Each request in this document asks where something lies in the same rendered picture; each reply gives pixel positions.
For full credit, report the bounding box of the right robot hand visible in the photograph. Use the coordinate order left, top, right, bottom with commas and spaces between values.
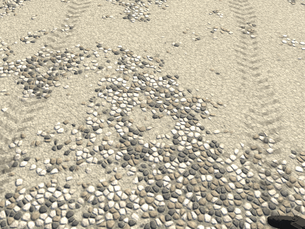
267, 215, 305, 229

